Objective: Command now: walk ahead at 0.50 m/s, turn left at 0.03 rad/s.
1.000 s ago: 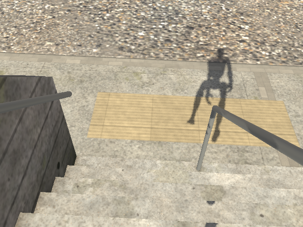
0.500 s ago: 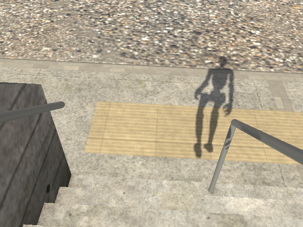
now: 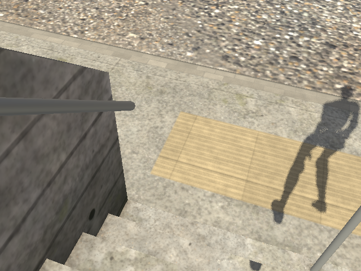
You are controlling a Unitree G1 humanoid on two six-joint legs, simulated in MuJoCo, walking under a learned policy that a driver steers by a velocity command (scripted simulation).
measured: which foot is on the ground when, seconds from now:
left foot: down 0.00-0.48, up 0.50-1.00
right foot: up 0.00-0.44, down 0.46-1.00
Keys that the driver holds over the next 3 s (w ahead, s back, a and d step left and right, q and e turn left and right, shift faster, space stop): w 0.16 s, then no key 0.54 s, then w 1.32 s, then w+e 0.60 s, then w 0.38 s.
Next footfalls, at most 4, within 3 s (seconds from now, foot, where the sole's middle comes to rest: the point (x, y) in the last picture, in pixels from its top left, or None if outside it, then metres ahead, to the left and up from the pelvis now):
0.46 right None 0.31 -0.14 -1.00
1.12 left None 0.33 0.07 -1.00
1.68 right None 0.57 -0.14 -1.20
2.20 left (190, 259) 0.84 0.06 -1.41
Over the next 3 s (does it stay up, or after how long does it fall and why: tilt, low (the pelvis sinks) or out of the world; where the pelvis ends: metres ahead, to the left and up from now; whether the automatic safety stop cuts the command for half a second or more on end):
stays up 1.15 -0.16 -0.92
